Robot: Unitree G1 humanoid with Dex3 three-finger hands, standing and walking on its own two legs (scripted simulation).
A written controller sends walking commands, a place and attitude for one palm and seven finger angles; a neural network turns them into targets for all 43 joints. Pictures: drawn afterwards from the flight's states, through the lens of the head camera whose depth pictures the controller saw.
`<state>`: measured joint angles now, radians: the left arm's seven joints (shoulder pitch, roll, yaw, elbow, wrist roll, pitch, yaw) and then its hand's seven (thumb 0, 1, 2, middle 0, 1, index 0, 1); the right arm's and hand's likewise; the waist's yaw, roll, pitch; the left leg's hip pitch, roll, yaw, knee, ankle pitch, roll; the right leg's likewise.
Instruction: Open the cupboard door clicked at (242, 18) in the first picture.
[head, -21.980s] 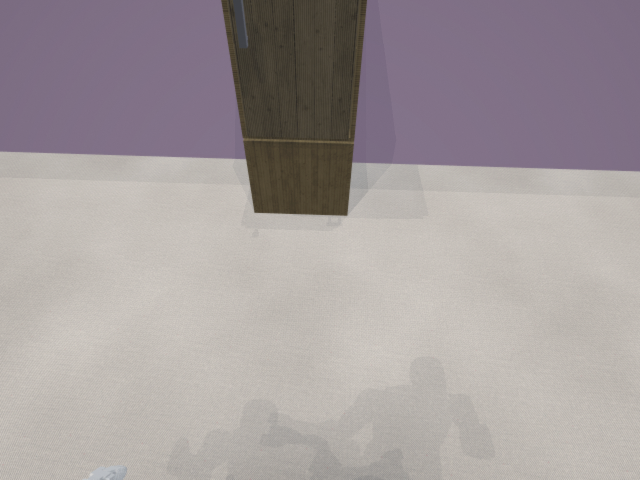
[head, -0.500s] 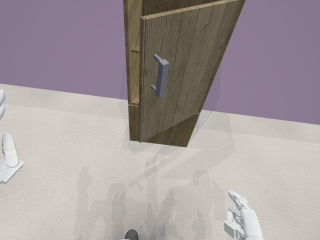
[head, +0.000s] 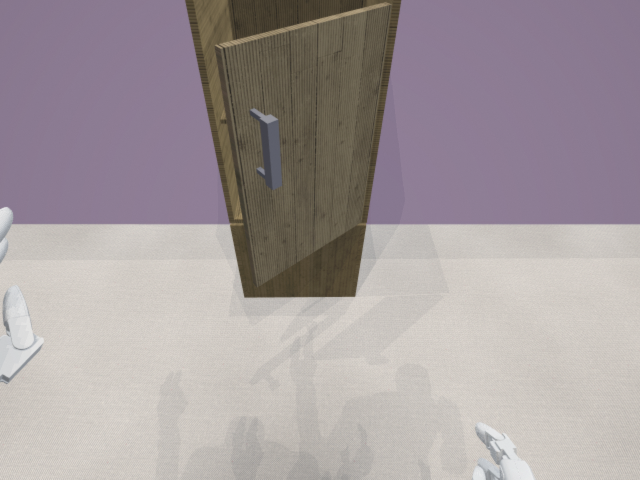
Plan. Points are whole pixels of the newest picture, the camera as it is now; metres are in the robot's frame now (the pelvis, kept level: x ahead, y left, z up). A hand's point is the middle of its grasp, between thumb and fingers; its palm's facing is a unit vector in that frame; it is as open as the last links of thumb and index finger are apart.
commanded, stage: stop stepping back and stand still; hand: left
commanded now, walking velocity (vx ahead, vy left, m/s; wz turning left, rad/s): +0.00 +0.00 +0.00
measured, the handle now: (264, 149) +0.65 +0.10 +0.08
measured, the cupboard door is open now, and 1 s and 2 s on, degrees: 40 40 40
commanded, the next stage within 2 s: let the arm hang, fingers relaxed in 0.16 s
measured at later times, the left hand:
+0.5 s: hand out of the picture +0.10 +0.22 -0.13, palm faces -0.04 -0.96 -0.28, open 7.4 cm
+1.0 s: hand out of the picture -0.07 +0.22 -0.16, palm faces +0.04 -0.96 -0.27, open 7.4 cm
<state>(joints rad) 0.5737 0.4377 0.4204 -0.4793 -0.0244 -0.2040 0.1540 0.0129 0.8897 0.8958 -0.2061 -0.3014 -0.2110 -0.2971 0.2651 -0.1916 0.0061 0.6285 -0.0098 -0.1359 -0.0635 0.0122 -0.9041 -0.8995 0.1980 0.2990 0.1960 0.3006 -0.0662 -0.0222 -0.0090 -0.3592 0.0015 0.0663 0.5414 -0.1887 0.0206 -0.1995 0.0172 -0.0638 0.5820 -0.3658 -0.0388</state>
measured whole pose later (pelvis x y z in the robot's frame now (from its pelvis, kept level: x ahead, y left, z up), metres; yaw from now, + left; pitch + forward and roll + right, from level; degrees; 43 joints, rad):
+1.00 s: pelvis -0.03 +0.02 +0.01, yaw +1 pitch -2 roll +0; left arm 0.32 0.20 0.02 1.17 0.01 0.01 0.03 0.00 0.91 0.90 -0.19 -0.30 -0.20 -0.29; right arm 0.28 -0.15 -0.01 1.14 -0.02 0.03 -0.02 0.00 -0.91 -0.90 0.20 0.30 0.20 0.30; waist 0.00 0.04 0.06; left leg -0.25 -0.01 -0.01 0.43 -0.14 0.01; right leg -0.16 0.00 -0.08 0.43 -0.24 -0.02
